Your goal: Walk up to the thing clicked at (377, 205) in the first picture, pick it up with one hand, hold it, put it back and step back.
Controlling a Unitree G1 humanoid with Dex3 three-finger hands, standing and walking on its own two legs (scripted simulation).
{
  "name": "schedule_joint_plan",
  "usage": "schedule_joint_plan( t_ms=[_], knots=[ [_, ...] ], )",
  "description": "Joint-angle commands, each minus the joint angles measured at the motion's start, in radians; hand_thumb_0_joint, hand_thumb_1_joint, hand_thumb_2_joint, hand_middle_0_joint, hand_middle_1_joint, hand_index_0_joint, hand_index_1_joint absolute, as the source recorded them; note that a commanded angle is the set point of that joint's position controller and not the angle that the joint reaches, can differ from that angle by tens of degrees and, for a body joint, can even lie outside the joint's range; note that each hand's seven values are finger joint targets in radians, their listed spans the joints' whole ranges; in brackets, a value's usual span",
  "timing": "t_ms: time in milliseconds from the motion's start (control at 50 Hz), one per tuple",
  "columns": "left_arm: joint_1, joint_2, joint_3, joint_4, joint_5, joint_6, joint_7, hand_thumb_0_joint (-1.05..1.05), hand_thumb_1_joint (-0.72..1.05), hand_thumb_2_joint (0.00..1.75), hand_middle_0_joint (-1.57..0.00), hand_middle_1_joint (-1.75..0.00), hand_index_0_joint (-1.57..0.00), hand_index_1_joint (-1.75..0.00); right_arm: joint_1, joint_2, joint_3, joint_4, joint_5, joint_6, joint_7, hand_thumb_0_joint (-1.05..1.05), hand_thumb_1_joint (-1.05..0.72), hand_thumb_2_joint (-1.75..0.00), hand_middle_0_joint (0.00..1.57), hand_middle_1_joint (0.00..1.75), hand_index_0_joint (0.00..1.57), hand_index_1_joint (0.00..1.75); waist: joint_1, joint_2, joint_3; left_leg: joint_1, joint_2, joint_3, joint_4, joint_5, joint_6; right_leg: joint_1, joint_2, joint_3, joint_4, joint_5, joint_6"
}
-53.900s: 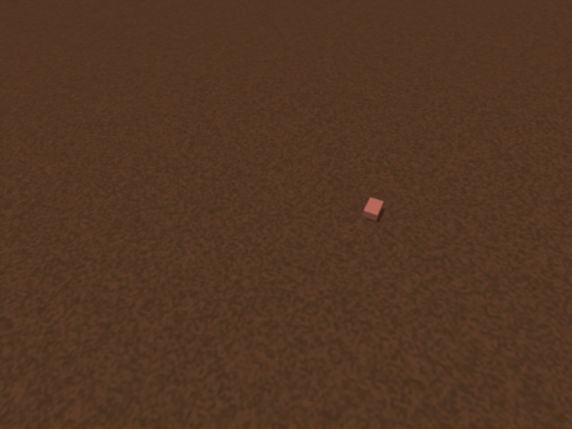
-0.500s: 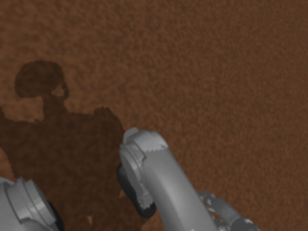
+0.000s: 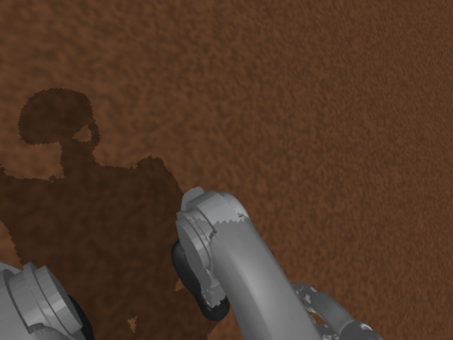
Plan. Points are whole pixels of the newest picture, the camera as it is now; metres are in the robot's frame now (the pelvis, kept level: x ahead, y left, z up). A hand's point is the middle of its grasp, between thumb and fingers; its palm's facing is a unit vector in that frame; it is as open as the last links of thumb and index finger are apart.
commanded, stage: rest palm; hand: left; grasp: from above
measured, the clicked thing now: out of the picture +0.52 +0.40 -0.29
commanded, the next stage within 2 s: go down in 1.14 s
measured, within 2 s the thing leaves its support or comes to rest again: neither
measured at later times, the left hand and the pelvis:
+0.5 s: hand out of the picture +0.48 +0.36 -0.23, palm faces -0.44 -0.12 -0.89, open 10.5 cm; pelvis +0.00 +0.00 +0.00, yaw +0 degrees
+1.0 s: hand out of the picture +0.47 +0.36 -0.23, palm faces -0.43 -0.13 -0.90, open 10.3 cm; pelvis +0.00 +0.00 +0.00, yaw +0 degrees
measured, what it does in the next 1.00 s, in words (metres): stands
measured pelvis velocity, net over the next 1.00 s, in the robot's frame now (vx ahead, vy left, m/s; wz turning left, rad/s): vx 0.00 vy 0.00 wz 0.00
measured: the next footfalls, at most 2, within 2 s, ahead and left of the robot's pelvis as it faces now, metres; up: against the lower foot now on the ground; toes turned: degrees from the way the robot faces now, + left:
none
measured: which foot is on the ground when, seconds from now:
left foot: down 0.00-1.00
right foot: down 0.00-1.00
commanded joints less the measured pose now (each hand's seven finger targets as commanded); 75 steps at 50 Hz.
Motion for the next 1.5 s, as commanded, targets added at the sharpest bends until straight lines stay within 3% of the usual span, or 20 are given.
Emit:
schedule_joint_plan(
  t_ms=[0, 80, 140, 240, 520, 580, 740, 940, 1020, 1200, 1220, 1240, 1260, 1280, 1340, 1360, 1380, 1440, 1460, 1480],
  knots=[
    [-0.246, 0.22, 0.006, -0.133, -0.016, 0.0, 0.046, 0.0, -0.03, 0.55, -0.44, -0.71, -0.47, -0.67, 0.155, -0.335, -0.105, 0.007, -0.004, -0.005, -0.02, 0.0, -0.92, -0.91, 0.2, 0.3, 0.2, 0.3, -0.059, 0.621, -0.643, 0.568, 0.046, 0.109, -0.225, 0.181, 0.026, 0.3, 0.015, -0.115, -0.218, 0.307, -0.084],
    [-0.252, 0.245, 0.031, -0.139, -0.017, 0.009, 0.061, 0.0, 0.0, 0.52, -0.48, -0.66, -0.5, -0.63, 0.165, -0.336, -0.103, 0.016, -0.005, -0.009, -0.017, 0.0, -0.92, -0.91, 0.2, 0.3, 0.2, 0.3, -0.055, 0.624, -0.666, 0.57, 0.046, 0.111, -0.217, 0.224, 0.026, 0.316, 0.013, -0.116, -0.215, 0.341, -0.079],
    [-0.258, 0.222, 0.016, -0.129, -0.019, 0.014, 0.061, 0.0, 0.02, 0.5, -0.48, -0.67, -0.51, -0.63, 0.167, -0.332, -0.102, 0.016, -0.006, -0.014, -0.016, 0.0, -0.92, -0.91, 0.2, 0.3, 0.2, 0.3, -0.069, 0.615, -0.653, 0.557, 0.046, 0.112, -0.217, 0.208, 0.027, 0.315, 0.013, -0.113, -0.22, 0.335, -0.079],
    [-0.241, 0.229, 0.01, -0.112, -0.024, 0.022, 0.057, 0.0, 0.04, 0.48, -0.51, -0.64, -0.54, -0.61, 0.152, -0.335, -0.102, 0.007, -0.009, -0.013, -0.02, 0.0, -0.92, -0.91, 0.2, 0.3, 0.2, 0.3, -0.06, 0.59, -0.652, 0.525, 0.048, 0.117, -0.21, 0.171, 0.032, 0.335, 0.019, -0.1, -0.23, 0.313, -0.077],
    [-0.227, 0.238, 0.014, -0.137, -0.026, 0.016, 0.033, 0.0, 0.05, 0.47, -0.52, -0.62, -0.55, -0.59, 0.145, -0.34, -0.1, 0.004, -0.005, -0.011, -0.02, 0.0, -0.92, -0.91, 0.2, 0.3, 0.2, 0.3, -0.056, 0.618, -0.663, 0.574, 0.048, 0.106, -0.222, 0.207, 0.026, 0.315, 0.017, -0.115, -0.211, 0.32, -0.084],
    [-0.233, 0.231, 0.015, -0.132, -0.03, 0.009, 0.037, 0.0, 0.07, 0.45, -0.51, -0.64, -0.55, -0.6, 0.153, -0.339, -0.099, 0.007, -0.005, -0.011, -0.019, 0.0, -0.91, -0.9, 0.2, 0.3, 0.2, 0.3, -0.059, 0.608, -0.628, 0.542, 0.044, 0.109, -0.227, 0.173, 0.025, 0.297, 0.013, -0.12, -0.217, 0.297, -0.085],
    [-0.23, 0.218, 0.0, -0.126, -0.025, -0.005, 0.042, 0.0, 0.07, 0.46, -0.52, -0.63, -0.55, -0.59, 0.144, -0.338, -0.098, 0.01, -0.009, -0.007, -0.022, 0.0, -0.91, -0.9, 0.2, 0.3, 0.2, 0.3, -0.061, 0.606, -0.644, 0.557, 0.047, 0.106, -0.22, 0.177, 0.027, 0.304, 0.016, -0.116, -0.218, 0.303, -0.083],
    [-0.242, 0.239, 0.02, -0.129, -0.024, 0.008, 0.068, 0.0, 0.1, 0.43, -0.53, -0.61, -0.57, -0.57, 0.149, -0.338, -0.093, 0.019, -0.013, -0.014, -0.019, 0.0, -0.91, -0.9, 0.2, 0.3, 0.2, 0.3, -0.062, 0.615, -0.666, 0.569, 0.045, 0.105, -0.217, 0.223, 0.025, 0.319, 0.012, -0.121, -0.211, 0.343, -0.08],
    [-0.233, 0.215, 0.001, -0.101, -0.02, 0.018, 0.066, 0.0, 0.07, 0.45, -0.51, -0.64, -0.55, -0.6, 0.137, -0.338, -0.095, 0.01, -0.013, -0.013, -0.02, 0.0, -0.91, -0.9, 0.2, 0.3, 0.2, 0.3, -0.064, 0.626, -0.635, 0.557, 0.045, 0.11, -0.223, 0.192, 0.026, 0.303, 0.015, -0.112, -0.215, 0.32, -0.084],
    [-0.228, 0.235, 0.015, -0.112, -0.031, 0.02, 0.062, 0.0, 0.08, 0.45, -0.51, -0.63, -0.55, -0.59, 0.137, -0.339, -0.094, 0.006, -0.014, -0.02, -0.023, 0.0, -0.91, -0.9, 0.2, 0.3, 0.2, 0.3, -0.057, 0.592, -0.659, 0.534, 0.046, 0.115, -0.216, 0.173, 0.029, 0.333, 0.014, -0.105, -0.223, 0.313, -0.08],
    [-0.233, 0.231, 0.016, -0.113, -0.035, 0.018, 0.063, 0.0, 0.0, 0.53, -0.43, -0.71, -0.48, -0.67, 0.139, -0.339, -0.098, 0.004, -0.008, -0.02, -0.023, 0.0, -0.93, -0.9, 0.2, 0.3, 0.2, 0.3, -0.058, 0.579, -0.656, 0.52, 0.043, 0.112, -0.21, 0.172, 0.03, 0.31, 0.013, -0.11, -0.221, 0.309, -0.081],
    [-0.227, 0.228, 0.013, -0.119, -0.038, 0.018, 0.059, 0.0, 0.02, 0.49, -0.45, -0.75, -0.5, -0.69, 0.137, -0.338, -0.099, 0.004, -0.006, -0.021, -0.023, 0.0, -0.91, -0.9, 0.2, 0.3, 0.2, 0.3, -0.056, 0.585, -0.651, 0.53, 0.044, 0.113, -0.212, 0.175, 0.029, 0.311, 0.012, -0.11, -0.218, 0.309, -0.082],
    [-0.225, 0.23, 0.01, -0.125, -0.035, 0.019, 0.055, 0.0, -0.06, 0.57, -0.4, -0.83, -0.44, -0.77, 0.139, -0.336, -0.098, 0.004, -0.008, -0.022, -0.024, 0.0, -0.93, -0.9, 0.2, 0.3, 0.2, 0.3, -0.054, 0.594, -0.655, 0.538, 0.046, 0.116, -0.211, 0.178, 0.029, 0.326, 0.013, -0.102, -0.223, 0.313, -0.08],
    [-0.229, 0.246, 0.016, -0.141, -0.026, 0.02, 0.051, 0.0, -0.02, 0.52, -0.43, -0.76, -0.48, -0.71, 0.14, -0.341, -0.096, 0.008, -0.013, -0.018, -0.024, 0.0, -0.91, -0.9, 0.2, 0.3, 0.2, 0.3, -0.049, 0.607, -0.67, 0.549, 0.045, 0.118, -0.216, 0.187, 0.029, 0.342, 0.015, -0.101, -0.223, 0.322, -0.079],
    [-0.258, 0.266, 0.035, -0.206, -0.028, 0.025, 0.035, 0.0, -0.13, 0.62, -0.35, -0.88, -0.4, -0.83, 0.142, -0.337, -0.107, -0.001, -0.005, -0.01, -0.021, 0.0, -0.94, -0.9, 0.2, 0.3, 0.2, 0.3, -0.031, 0.644, -0.717, 0.566, 0.044, 0.117, -0.216, 0.208, 0.026, 0.335, 0.012, -0.099, -0.215, 0.33, -0.085],
    [-0.273, 0.277, 0.046, -0.249, -0.024, 0.03, 0.03, 0.0, -0.09, 0.57, -0.37, -0.82, -0.42, -0.77, 0.149, -0.339, -0.112, -0.003, -0.004, -0.009, -0.021, 0.0, -0.92, -0.9, 0.2, 0.3, 0.2, 0.3, -0.031, 0.659, -0.737, 0.592, 0.044, 0.119, -0.214, 0.228, 0.026, 0.336, 0.009, -0.1, -0.216, 0.346, -0.084],
    [-0.266, 0.257, 0.037, -0.231, -0.023, 0.038, 0.021, 0.0, -0.17, 0.65, -0.32, -0.9, -0.37, -0.85, 0.151, -0.334, -0.116, -0.002, -0.003, -0.006, -0.021, 0.0, -0.94, -0.9, 0.2, 0.3, 0.2, 0.3, -0.03, 0.658, -0.723, 0.577, 0.044, 0.122, -0.218, 0.219, 0.026, 0.331, 0.01, -0.097, -0.218, 0.342, -0.085],
    [-0.277, 0.235, 0.037, -0.256, -0.028, 0.059, 0.001, 0.0, -0.15, 0.62, -0.32, -0.86, -0.37, -0.81, 0.17, -0.33, -0.129, 0.001, 0.003, 0.002, -0.017, 0.0, -0.92, -0.9, 0.2, 0.3, 0.2, 0.3, -0.035, 0.657, -0.713, 0.576, 0.043, 0.121, -0.23, 0.214, 0.022, 0.302, 0.007, -0.102, -0.219, 0.332, -0.09],
    [-0.28, 0.226, 0.033, -0.252, -0.029, 0.067, -0.01, 0.0, -0.23, 0.7, -0.26, -0.94, -0.31, -0.89, 0.172, -0.329, -0.135, 0.004, 0.005, 0.006, -0.017, 0.0, -0.93, -0.9, 0.2, 0.3, 0.2, 0.3, -0.034, 0.662, -0.714, 0.577, 0.043, 0.121, -0.229, 0.217, 0.023, 0.288, 0.008, -0.103, -0.219, 0.328, -0.091],
    [-0.291, 0.224, 0.032, -0.266, -0.026, 0.074, -0.023, 0.0, -0.17, 0.64, -0.3, -0.89, -0.35, -0.84, 0.18, -0.33, -0.138, 0.003, 0.004, 0.013, -0.016, 0.0, -0.91, -0.9, 0.2, 0.3, 0.2, 0.3, -0.035, 0.668, -0.721, 0.583, 0.041, 0.122, -0.235, 0.221, 0.022, 0.284, 0.006, -0.105, -0.221, 0.329, -0.091]
  ],
)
